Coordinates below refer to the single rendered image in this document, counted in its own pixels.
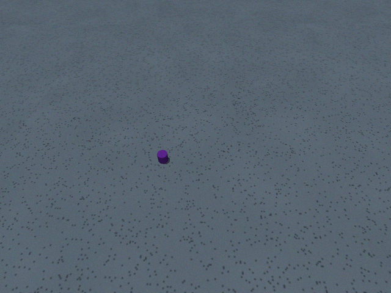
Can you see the tin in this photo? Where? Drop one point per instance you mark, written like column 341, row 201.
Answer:
column 162, row 156

